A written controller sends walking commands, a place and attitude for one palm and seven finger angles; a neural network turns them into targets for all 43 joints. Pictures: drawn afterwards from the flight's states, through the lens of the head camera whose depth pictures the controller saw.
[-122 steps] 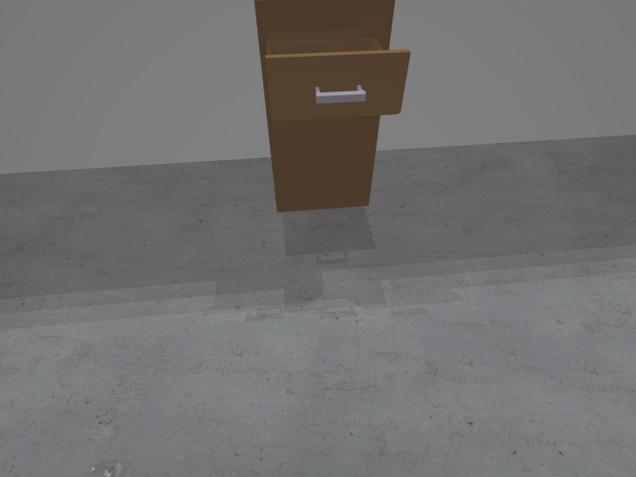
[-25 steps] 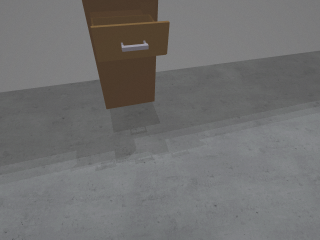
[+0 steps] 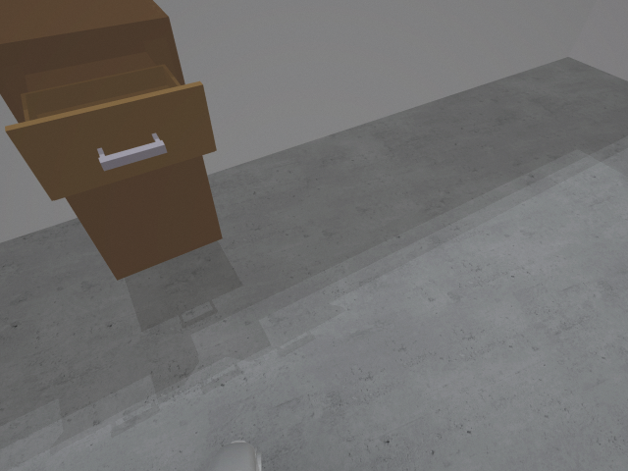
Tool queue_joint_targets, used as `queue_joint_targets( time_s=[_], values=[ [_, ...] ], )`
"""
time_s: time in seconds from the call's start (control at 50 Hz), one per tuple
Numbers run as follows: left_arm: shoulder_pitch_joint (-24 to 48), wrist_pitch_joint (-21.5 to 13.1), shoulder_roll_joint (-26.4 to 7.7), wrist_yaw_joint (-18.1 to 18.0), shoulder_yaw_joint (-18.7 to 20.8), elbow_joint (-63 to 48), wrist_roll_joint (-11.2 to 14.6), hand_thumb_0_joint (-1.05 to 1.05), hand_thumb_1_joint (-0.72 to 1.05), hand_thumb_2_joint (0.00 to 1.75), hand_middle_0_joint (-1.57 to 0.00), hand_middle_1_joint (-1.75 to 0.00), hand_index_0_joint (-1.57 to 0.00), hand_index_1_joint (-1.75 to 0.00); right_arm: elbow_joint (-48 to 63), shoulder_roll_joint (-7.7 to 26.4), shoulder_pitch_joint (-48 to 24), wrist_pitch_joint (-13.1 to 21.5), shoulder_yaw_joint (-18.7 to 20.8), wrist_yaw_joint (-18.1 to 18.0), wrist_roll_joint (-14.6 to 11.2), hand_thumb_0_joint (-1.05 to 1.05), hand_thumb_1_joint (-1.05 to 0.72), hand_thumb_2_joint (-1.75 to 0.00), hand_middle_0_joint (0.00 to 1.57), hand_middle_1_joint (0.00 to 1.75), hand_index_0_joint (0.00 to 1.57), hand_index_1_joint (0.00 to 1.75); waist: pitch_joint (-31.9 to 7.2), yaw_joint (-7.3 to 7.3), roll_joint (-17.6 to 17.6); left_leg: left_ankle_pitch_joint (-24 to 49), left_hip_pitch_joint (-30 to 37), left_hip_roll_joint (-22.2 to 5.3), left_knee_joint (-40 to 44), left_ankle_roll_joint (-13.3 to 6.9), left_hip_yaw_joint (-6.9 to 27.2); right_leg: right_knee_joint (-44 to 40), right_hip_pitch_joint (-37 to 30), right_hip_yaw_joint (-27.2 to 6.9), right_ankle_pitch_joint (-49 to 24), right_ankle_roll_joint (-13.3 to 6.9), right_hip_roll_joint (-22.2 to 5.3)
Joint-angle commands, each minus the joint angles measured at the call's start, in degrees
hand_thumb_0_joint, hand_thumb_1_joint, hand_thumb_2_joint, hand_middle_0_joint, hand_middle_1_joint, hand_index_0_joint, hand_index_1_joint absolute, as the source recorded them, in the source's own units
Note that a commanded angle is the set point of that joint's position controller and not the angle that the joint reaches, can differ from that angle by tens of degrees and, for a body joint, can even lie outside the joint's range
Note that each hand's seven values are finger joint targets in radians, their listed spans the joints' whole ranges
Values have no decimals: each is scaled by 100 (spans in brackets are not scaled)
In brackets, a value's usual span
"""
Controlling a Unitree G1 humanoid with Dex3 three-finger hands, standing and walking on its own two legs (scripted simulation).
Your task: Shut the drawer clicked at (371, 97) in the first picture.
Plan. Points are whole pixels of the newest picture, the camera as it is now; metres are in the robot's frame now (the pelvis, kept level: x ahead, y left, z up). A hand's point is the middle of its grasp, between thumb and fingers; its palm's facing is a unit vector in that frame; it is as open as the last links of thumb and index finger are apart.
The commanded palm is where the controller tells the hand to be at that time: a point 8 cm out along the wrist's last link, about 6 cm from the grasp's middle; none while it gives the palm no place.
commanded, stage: walk to a spot facing it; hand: left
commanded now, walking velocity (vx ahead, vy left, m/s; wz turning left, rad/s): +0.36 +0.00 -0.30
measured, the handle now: (131, 150) +0.74 +0.45 -0.03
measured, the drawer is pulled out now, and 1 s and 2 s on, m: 0.30 0.30 0.30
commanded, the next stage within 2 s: turn to face it in 0.66 s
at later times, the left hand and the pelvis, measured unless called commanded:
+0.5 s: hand (176, 398) +0.26 +0.24 -0.17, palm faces -0.15 -0.98 -0.17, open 7.4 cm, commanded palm none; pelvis +0.19 +0.05 +0.01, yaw -14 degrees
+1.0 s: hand (302, 271) +0.51 +0.05 -0.15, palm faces -0.35 -0.91 -0.23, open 7.2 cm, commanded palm none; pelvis +0.34 -0.07 +0.00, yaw -21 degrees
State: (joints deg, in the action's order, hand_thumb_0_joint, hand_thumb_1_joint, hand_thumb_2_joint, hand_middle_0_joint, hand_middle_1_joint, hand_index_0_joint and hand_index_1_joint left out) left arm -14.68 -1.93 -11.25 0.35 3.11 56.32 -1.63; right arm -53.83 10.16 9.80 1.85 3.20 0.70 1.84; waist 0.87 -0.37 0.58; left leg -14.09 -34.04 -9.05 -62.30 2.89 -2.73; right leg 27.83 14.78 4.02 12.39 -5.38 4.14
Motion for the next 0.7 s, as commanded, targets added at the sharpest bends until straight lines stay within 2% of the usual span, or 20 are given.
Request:
queue_joint_targets(
  time_s=[0.0, 0.04, 0.08, 0.12, 0.14, 0.16, 0.18, 0.2, 0.22, 0.26, 0.28, 0.32, 0.34, 0.38, 0.48, 0.54, 0.58, 0.64, 0.66, 0.68],
  values=[
    [-465, -195, -948, -48, 218, -227, 19, 0, 90, 90, -20, -30, -20, -30, 359, 412, 16, 24, 62, 29, -20, 0, -90, -90, 20, 30, 20, 30, 275, 160, -575, 214, 145, 35, 1044, 39, 19, -1692, 207, -1686, 743, -632, -1593],
    [-609, -188, -990, -55, 228, -208, 2, 0, 90, 90, -20, -30, -20, -30, 482, 363, -257, 80, 49, 41, -43, 0, -90, -90, 20, 30, 20, 30, 232, 271, -436, 48, 341, 164, 1664, 34, -54, -1556, -59, -1767, 520, -634, -1652],
    [-736, -175, -961, -44, 240, -197, 14, 0, 90, 90, -20, -30, -20, -30, 561, 320, -425, 131, 41, 37, -51, 0, -90, -90, 20, 30, 20, 30, 255, 367, -566, -83, 581, 334, 2106, -5, -148, -1431, -245, -1845, 199, -616, -1636],
    [-772, -155, -937, -44, 244, -161, 29, 0, 90, 90, -20, -30, -20, -30, 546, 346, -375, 178, 52, 10, -57, 0, -90, -90, 20, 30, 20, 30, 189, 328, -609, -131, 1065, 483, 2616, -40, -247, -1191, -320, -1849, -167, -543, -1592],
    [-706, -140, -929, -49, 253, -156, 34, 0, 90, 90, -20, -30, -20, -30, 482, 385, -156, 203, 68, -13, -63, 0, -90, -90, 20, 30, 20, 30, 165, 204, -548, -44, 1563, 529, 3006, -63, -291, -948, -159, -1771, -262, -461, -1510],
    [-602, -132, -835, -48, 253, -179, 61, 0, 90, 90, -20, -30, -20, -30, 320, 501, 332, 248, 92, -66, -49, 0, -90, -90, 20, 30, 20, 30, -3, -23, -349, 119, 2469, 528, 3524, -125, -283, -373, 203, -1541, -479, -305, -1243],
    [-576, -130, -620, -14, 226, -225, 87, 0, 90, 90, -20, -30, -20, -30, 76, 873, 1062, 292, 186, -145, -22, 0, -90, -90, 20, 30, 20, 30, -368, -336, 304, -165, 3860, -61, 3879, -354, 446, 839, 1057, -1217, -471, -63, -841],
    [-593, -157, -307, 47, 167, -320, 128, 0, 90, 90, -20, -30, -20, -30, -102, 1531, 1857, 310, 336, -171, 50, 0, -90, -90, 20, 30, 20, 30, -798, -557, 1778, -158, 4803, -1792, 4460, -947, 2445, 2716, 2330, -271, 1576, 311, -142],
    [-271, -199, -495, 24, 180, -402, 39, 0, 90, 90, -20, -30, -20, -30, -131, 1445, 2042, 247, 283, -183, 15, 0, -90, -90, 20, 30, 20, 30, -536, -637, 1261, -47, 4498, -2188, 4688, -1308, 2783, 3753, 2707, -467, 1995, 303, -366],
    [-82, -127, -502, 64, 252, -329, -15, 0, 90, 90, -20, -30, -20, -30, -28, 904, 1450, 283, 133, -209, -17, 0, -90, -90, 20, 30, 20, 30, 83, -382, 742, -356, 3456, -1803, 4968, -1166, 2072, 4452, 2829, -615, 1204, 354, -734],
    [-100, -76, -426, 125, 265, -265, -22, 0, 90, 90, -20, -30, -20, -30, 8, 713, 1154, 307, 73, -213, -26, 0, -90, -90, 20, 30, 20, 30, 346, -204, 538, -211, 3070, -1609, 5067, -1040, 1526, 4518, 2760, -600, 811, 386, -898],
    [-298, 61, -197, 176, 223, -172, -38, 0, 90, 90, -20, -30, -20, -30, -50, 530, 1020, 367, 14, -225, -45, 0, -90, -90, 20, 30, 20, 30, 413, 50, 531, 676, 2757, -1165, 5050, -772, 443, 4480, 2501, -457, 243, 474, -941],
    [-361, 99, -138, 187, 220, -137, -32, 0, 90, 90, -20, -30, -20, -30, -109, 426, 1090, 398, -18, -245, -67, 0, -90, -90, 20, 30, 20, 30, 349, 106, 637, 1253, 2761, -1022, 4958, -680, 86, 4443, 2431, -385, 51, 494, -941],
    [-386, 202, -50, 201, 224, -143, -48, 0, 90, 90, -20, -30, -20, -30, -174, 377, 1266, 424, 9, -258, -67, 0, -90, -90, 20, 30, 20, 30, 307, 153, 682, 1782, 2846, -938, 4965, -676, -418, 4387, 2605, -303, -208, 554, -945],
    [343, 263, 9, 294, 155, -381, -44, 0, 90, 90, -20, -30, -20, -30, -347, 549, 1606, 404, -7, -257, -68, 0, -90, -90, 20, 30, 20, 30, 605, 47, 796, 2213, 3271, -954, 5025, -796, -918, 3209, 2981, 52, -626, 630, -1029],
    [1001, 235, -1, 313, 103, -557, -8, 0, 90, 90, -20, -30, -20, -30, -450, 631, 1866, 349, 15, -244, -26, 0, -90, -90, 20, 30, 20, 30, 820, -194, 820, 2511, 3450, -1028, 4928, -806, -1144, 2094, 2693, 319, -504, 557, -949],
    [1205, 204, 20, 311, 92, -625, 3, 0, 90, 90, -20, -30, -20, -30, -493, 695, 1931, 306, 32, -245, -11, 0, -90, -90, 20, 30, 20, 30, 865, -242, 840, 2934, 3601, -1068, 4737, -798, -1345, 1525, 2418, 469, -382, 454, -808],
    [760, 143, -201, 267, 136, -551, 1, 0, 90, 90, -20, -30, -20, -30, -450, 943, 1823, 262, 127, -236, -18, 0, -90, -90, 20, 30, 20, 30, 405, 25, 768, 4726, 3824, -1219, 3680, -728, -1556, 1140, 1465, 680, 46, 179, -452],
    [249, 108, -314, 253, 184, -428, -7, 0, 90, 90, -20, -30, -20, -30, -375, 1082, 1609, 256, 156, -236, -37, 0, -90, -90, 20, 30, 20, 30, 64, 309, 782, 4979, 3772, -1202, 3012, -638, -1652, 922, 795, 692, -4, 94, -357],
    [-473, 41, -527, 230, 262, -215, -30, 0, 90, 90, -20, -30, -20, -30, -288, 1146, 1475, 240, 163, -213, -62, 0, -90, -90, 20, 30, 20, 30, -430, 661, 631, 4727, 3367, -1025, 1889, -448, -1768, 541, -423, 836, -290, 29, -181]
  ],
)
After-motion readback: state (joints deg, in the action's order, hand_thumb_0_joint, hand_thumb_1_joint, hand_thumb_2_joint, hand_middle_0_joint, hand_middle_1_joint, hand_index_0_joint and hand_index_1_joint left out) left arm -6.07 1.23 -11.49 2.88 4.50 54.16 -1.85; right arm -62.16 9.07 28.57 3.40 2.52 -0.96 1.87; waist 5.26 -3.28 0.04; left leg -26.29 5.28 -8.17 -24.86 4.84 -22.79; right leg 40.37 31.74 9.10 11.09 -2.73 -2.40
